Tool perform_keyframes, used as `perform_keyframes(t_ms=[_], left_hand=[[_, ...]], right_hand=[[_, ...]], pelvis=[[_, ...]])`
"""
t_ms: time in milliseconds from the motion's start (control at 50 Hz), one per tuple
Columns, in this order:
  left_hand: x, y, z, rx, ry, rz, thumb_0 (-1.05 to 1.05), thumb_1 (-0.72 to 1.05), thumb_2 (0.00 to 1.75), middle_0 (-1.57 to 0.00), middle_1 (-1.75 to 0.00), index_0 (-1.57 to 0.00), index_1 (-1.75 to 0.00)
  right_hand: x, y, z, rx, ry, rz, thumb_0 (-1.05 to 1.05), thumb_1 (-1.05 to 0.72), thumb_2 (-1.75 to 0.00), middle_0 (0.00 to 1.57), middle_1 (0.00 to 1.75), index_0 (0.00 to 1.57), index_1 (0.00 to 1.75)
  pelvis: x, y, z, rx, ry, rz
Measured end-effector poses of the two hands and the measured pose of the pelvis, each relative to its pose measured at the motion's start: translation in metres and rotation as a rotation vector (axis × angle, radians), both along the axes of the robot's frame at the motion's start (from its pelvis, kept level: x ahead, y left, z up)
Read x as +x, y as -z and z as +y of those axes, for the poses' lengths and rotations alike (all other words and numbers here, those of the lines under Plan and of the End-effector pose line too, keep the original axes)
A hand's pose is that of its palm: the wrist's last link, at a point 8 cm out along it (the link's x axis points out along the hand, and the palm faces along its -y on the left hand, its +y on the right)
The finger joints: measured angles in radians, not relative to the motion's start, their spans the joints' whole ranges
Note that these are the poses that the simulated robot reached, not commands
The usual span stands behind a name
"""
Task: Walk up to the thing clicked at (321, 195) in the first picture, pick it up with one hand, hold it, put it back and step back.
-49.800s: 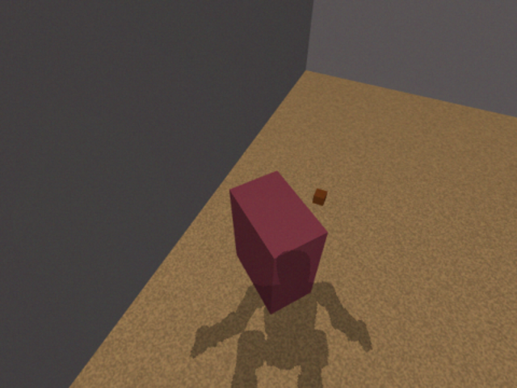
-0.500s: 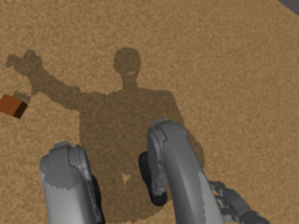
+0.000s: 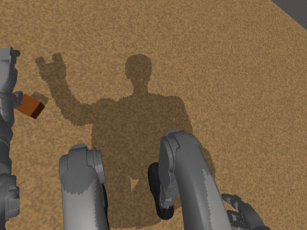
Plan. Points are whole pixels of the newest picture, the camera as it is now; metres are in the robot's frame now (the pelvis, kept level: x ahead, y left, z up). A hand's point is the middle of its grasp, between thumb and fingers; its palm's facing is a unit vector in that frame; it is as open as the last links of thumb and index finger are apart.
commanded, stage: home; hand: left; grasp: from above
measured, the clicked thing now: (30, 106) +0.47 +0.33 -0.33
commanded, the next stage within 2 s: none
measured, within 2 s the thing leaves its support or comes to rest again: neither
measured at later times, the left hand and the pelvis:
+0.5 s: hand out of the picture +0.29 +0.25 +0.08, palm faces -0.05 -0.86 -0.51, open 7.4 cm; pelvis +0.01 -0.01 +0.18, yaw +6 degrees
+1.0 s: hand out of the picture +0.23 +0.21 +0.29, palm faces +0.21 -0.95 -0.21, open 7.4 cm; pelvis +0.08 +0.00 +0.35, yaw +9 degrees
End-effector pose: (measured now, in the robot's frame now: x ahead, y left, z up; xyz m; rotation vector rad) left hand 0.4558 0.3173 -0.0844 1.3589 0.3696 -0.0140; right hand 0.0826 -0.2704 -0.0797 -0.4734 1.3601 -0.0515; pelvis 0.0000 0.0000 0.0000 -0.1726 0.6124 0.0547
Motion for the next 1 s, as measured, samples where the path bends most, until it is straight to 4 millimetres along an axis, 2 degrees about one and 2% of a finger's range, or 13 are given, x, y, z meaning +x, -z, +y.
perform_keyframes(t_ms=[100,200,280,360,460,560,660,780,900,1000], left_hand=[[-0.039,-0.053,0.002,-0.098,-0.155,0.142,0.00,0.32,0.96,-0.23,-0.56,-0.23,-0.58],[-0.090,-0.096,-0.010,-0.304,-0.236,0.264,0.00,0.48,1.03,-0.24,-0.55,-0.24,-0.56],[-0.120,-0.125,-0.023,-0.487,-0.258,0.233,0.01,0.65,1.00,-0.24,-0.47,-0.23,-0.48],[-0.143,-0.152,-0.029,-0.583,-0.299,0.159,0.01,0.77,0.96,-0.23,-0.39,-0.23,-0.39],[-0.170,-0.188,-0.029,-0.673,-0.425,0.127,0.01,0.85,0.92,-0.22,-0.33,-0.22,-0.34],[-0.198,-0.229,-0.039,-0.806,-0.561,0.156,0.01,0.88,0.90,-0.21,-0.31,-0.21,-0.31],[-0.215,-0.271,-0.051,-0.915,-0.648,0.176,0.01,0.90,0.90,-0.21,-0.30,-0.21,-0.30],[-0.223,-0.316,-0.057,-1.016,-0.735,0.164,0.01,0.90,0.89,-0.20,-0.30,-0.21,-0.30],[-0.236,-0.364,-0.059,-1.063,-0.771,0.156,0.01,0.91,0.89,-0.20,-0.29,-0.20,-0.30],[-0.250,-0.400,-0.061,-1.067,-0.773,0.147,0.01,0.91,0.89,-0.20,-0.29,-0.20,-0.30]], right_hand=[[0.026,-0.019,0.014,0.100,0.037,-0.097,0.00,-0.90,-0.89,0.21,0.30,0.20,0.30],[0.051,-0.054,0.025,0.149,0.020,-0.176,0.00,-0.90,-0.89,0.21,0.30,0.20,0.30],[0.072,-0.087,0.026,0.141,-0.011,-0.256,0.00,-0.90,-0.89,0.21,0.30,0.21,0.30],[0.095,-0.117,0.025,0.120,-0.025,-0.346,0.00,-0.90,-0.89,0.21,0.30,0.21,0.30],[0.122,-0.155,0.027,0.123,-0.017,-0.446,0.01,-0.90,-0.89,0.21,0.30,0.20,0.30],[0.140,-0.202,0.037,0.140,-0.010,-0.513,0.01,-0.90,-0.89,0.20,0.30,0.20,0.30],[0.152,-0.252,0.045,0.141,-0.008,-0.573,0.01,-0.90,-0.89,0.21,0.30,0.20,0.30],[0.158,-0.302,0.048,0.122,0.001,-0.623,0.01,-0.90,-0.89,0.21,0.30,0.21,0.30],[0.160,-0.340,0.050,0.110,0.020,-0.660,0.01,-0.90,-0.89,0.21,0.30,0.21,0.30],[0.164,-0.363,0.053,0.112,0.033,-0.703,0.01,-0.90,-0.89,0.21,0.30,0.21,0.30]], pelvis=[[0.002,-0.044,0.002,0.028,-0.010,0.024],[0.003,-0.090,-0.001,0.063,-0.018,-0.003],[0.003,-0.117,-0.004,0.075,-0.031,-0.027],[0.004,-0.137,-0.006,0.080,-0.044,-0.054],[0.007,-0.168,-0.006,0.089,-0.052,-0.090],[0.018,-0.211,-0.008,0.104,-0.059,-0.134],[0.033,-0.253,-0.007,0.113,-0.072,-0.184],[0.051,-0.294,-0.005,0.122,-0.087,-0.250],[0.069,-0.328,0.000,0.132,-0.098,-0.316],[0.081,-0.349,0.004,0.140,-0.104,-0.364]])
